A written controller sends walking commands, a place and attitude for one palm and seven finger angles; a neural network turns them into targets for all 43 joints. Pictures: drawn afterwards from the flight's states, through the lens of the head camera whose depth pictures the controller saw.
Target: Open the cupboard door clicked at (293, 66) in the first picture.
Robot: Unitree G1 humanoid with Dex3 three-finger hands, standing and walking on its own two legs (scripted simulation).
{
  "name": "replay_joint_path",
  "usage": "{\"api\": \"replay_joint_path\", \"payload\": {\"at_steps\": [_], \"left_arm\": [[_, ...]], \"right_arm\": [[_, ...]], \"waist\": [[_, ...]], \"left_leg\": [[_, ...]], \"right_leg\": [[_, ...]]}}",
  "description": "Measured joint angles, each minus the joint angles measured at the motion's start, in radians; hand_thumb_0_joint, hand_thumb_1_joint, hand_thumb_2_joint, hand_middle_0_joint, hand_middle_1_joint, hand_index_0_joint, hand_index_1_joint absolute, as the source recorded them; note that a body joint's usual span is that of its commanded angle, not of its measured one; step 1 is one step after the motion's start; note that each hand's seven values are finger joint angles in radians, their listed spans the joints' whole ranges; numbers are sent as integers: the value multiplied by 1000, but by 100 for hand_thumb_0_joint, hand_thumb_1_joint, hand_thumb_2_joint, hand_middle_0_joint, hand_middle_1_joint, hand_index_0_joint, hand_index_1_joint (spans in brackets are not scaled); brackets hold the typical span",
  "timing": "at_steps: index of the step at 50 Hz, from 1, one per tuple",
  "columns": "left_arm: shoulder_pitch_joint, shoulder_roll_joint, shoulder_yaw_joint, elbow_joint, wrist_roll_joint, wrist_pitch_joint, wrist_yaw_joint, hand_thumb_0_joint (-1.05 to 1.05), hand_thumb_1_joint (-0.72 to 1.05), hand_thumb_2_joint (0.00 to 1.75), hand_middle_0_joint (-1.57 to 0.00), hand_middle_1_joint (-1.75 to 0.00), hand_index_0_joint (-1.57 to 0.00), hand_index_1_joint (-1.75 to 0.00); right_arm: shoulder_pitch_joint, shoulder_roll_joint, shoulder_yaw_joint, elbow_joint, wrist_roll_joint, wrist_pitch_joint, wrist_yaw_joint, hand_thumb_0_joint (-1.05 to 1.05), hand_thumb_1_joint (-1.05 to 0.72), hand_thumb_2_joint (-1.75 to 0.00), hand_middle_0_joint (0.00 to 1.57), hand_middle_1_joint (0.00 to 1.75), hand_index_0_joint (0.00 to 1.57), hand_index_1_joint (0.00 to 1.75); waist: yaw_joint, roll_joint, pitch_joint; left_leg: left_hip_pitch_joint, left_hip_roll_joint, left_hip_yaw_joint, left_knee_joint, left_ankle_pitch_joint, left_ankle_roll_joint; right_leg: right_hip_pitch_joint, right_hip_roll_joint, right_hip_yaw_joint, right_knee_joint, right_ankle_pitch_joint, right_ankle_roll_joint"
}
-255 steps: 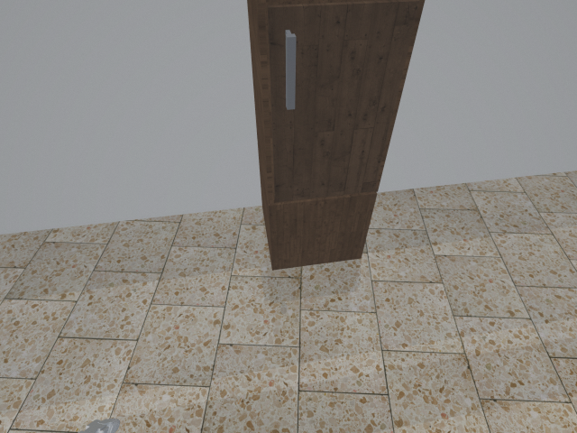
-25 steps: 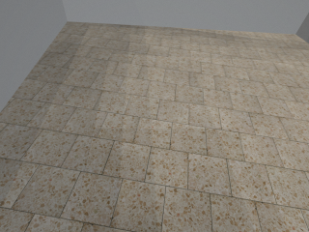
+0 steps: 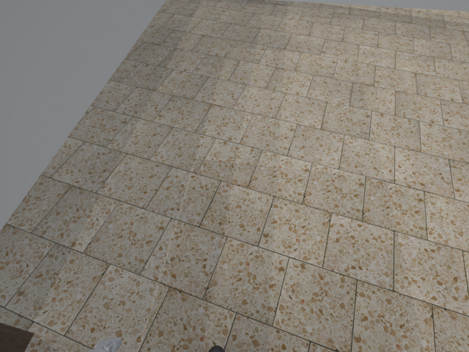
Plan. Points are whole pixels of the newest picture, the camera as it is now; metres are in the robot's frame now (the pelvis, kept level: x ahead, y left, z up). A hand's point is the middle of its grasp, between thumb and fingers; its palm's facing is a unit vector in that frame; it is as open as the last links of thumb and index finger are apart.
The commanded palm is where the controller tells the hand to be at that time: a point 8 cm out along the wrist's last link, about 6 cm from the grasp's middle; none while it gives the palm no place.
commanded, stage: turn to face it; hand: left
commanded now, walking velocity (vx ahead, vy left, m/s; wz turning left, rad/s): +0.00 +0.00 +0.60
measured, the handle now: out of the picture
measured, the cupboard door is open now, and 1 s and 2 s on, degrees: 0 0 0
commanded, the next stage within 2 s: none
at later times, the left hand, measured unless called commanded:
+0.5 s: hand out of the picture -0.07 +0.22 -0.19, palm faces +0.36 -0.90 -0.25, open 7.4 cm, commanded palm none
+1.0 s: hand out of the picture -0.01 +0.22 -0.14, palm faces +0.57 -0.77 -0.29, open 7.4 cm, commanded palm none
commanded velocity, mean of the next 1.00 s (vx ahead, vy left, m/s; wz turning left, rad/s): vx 0.00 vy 0.00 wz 0.60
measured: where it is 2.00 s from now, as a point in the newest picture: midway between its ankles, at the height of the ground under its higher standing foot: outside the picture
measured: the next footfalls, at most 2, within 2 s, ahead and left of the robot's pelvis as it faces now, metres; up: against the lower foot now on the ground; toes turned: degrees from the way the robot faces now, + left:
right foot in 0.04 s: +0.00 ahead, -0.13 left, +0.00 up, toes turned +1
left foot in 0.48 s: -0.03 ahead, +0.14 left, +0.00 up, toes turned +25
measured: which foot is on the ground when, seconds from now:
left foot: down 0.00-0.04, up 0.06-0.46, down 0.48-0.90, up 0.92-1.00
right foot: up 0.00-0.02, down 0.04-0.48, up 0.50-0.88, down 0.90-1.00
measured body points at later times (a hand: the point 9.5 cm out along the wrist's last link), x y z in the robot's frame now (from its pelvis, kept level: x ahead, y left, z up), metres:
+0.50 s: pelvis -0.02 +0.01 -0.02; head +0.03 +0.04 +0.43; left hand -0.09 +0.27 -0.17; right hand +0.17 -0.21 -0.15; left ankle -0.06 +0.12 -0.74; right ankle -0.04 -0.13 -0.73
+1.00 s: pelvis +0.00 -0.01 -0.01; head +0.04 -0.02 +0.44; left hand -0.04 +0.26 -0.11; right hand +0.21 -0.19 -0.17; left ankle -0.09 +0.09 -0.68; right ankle +0.06 -0.10 -0.74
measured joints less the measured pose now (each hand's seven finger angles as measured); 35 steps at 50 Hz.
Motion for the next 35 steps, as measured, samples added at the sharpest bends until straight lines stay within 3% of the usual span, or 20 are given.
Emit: {"api": "replay_joint_path", "payload": {"at_steps": [2, 5, 8, 11, 15, 18, 21, 23, 24, 26, 29, 32, 35], "left_arm": [[13, -1, -6, -22, 1, -13, -1, 0, 90, 90, -20, -29, -19, -30], [30, -26, -23, -20, 14, -8, 8, 0, 90, 90, -20, -29, -20, -30], [61, -37, -30, -12, 14, -8, 9, 0, 90, 90, -20, -29, -20, -30], [72, -40, -38, -11, 15, -24, 7, 0, 90, 90, -20, -30, -20, -30], [81, -47, -48, -20, 20, -39, 1, 0, 90, 90, -20, -30, -20, -30], [93, -43, -47, -22, 26, -41, -1, 0, 90, 90, -20, -30, -20, -30], [108, -23, -41, -17, 29, -34, -5, 0, 90, 90, -20, -30, -20, -30], [123, -3, -33, -11, 27, -28, -7, 0, 90, 90, -20, -30, -20, -30], [134, 8, -28, -9, 22, -24, -9, 0, 90, 90, -20, -30, -20, -30], [128, 41, -17, 7, 16, -2, -8, 0, 90, 90, -20, -30, -20, -30], [113, 66, -2, 21, 15, 24, 0, 0, 91, 90, -20, -29, -20, -30], [84, 69, 2, 9, 14, 22, -8, 1, 91, 90, -20, -29, -19, -30], [54, 62, -1, -19, 12, 12, -13, 0, 91, 90, -20, -29, -19, -30]], "right_arm": [[0, -7, -10, -6, 3, 13, 4, 1, -90, -90, 21, 30, 21, 30], [-11, -34, -30, -6, 0, 27, 5, 1, -91, -90, 21, 30, 20, 30], [-15, -52, -36, -17, -2, 28, 17, 1, -91, -90, 20, 30, 20, 30], [-22, -61, -34, -29, 2, 20, 24, 1, -91, -90, 20, 30, 20, 30], [-42, -68, -28, -25, 4, 30, 25, 1, -91, -90, 20, 30, 20, 30], [-75, -68, -19, -23, 6, 36, 26, 1, -91, -90, 20, 30, 20, 30], [-113, -62, -6, -35, 10, 27, 28, 1, -91, -90, 20, 30, 20, 30], [-131, -58, 2, -53, 12, 13, 29, 1, -91, -90, 20, 30, 20, 30], [-137, -60, 6, -65, 11, 0, 30, 1, -91, -90, 20, 30, 20, 30], [-157, -43, 11, -76, 15, -24, 27, 1, -91, -90, 20, 30, 20, 30], [-158, -26, 25, -87, 15, -39, 15, 1, -91, -90, 20, 30, 20, 30], [-148, -21, 30, -85, 10, -37, 4, 1, -91, -90, 20, 30, 20, 30], [-137, -20, 33, -75, 8, -31, 4, 1, -90, -90, 21, 30, 21, 30]], "waist": [[10, -12, -20], [16, 10, -25], [16, 2, -34], [10, -10, -19], [22, -23, 10], [42, -36, 36], [63, -55, 59], [70, -69, 65], [72, -72, 62], [76, -102, 75], [79, -103, 72], [71, -79, 66], [65, -60, 57]], "left_leg": [[-30, -27, -6, 39, -30, -22], [-137, -29, 46, 363, -281, -55], [-193, 6, 111, 637, -290, -72], [-188, 59, 136, 733, -262, -92], [-137, 112, 153, 681, -291, -109], [-78, 131, 178, 561, -332, -109], [-4, 129, 215, 403, -350, -94], [61, 115, 240, 259, -290, -80], [92, 111, 246, 190, -232, -49], [71, 89, 241, 227, -263, -6], [85, 88, 218, 213, -278, 2], [109, 83, 180, 157, -243, 1], [123, 72, 146, 118, -217, 3]], "right_leg": [[76, -10, -8, -182, 48, -29], [88, -22, -47, -180, 111, -55], [122, -51, -74, -210, 126, -53], [142, -74, -113, -217, 125, -53], [146, -106, -172, -193, 104, -46], [134, -133, -208, -161, 85, -34], [114, -163, -238, -114, 59, -14], [93, -187, -258, -60, 29, 5], [66, -200, -262, -2, 10, 13], [-21, -196, -180, 198, -92, 29], [-126, -147, -108, 415, -116, 41], [-179, -122, -76, 449, -50, 47], [-191, -109, -47, 382, -10, 51]]}}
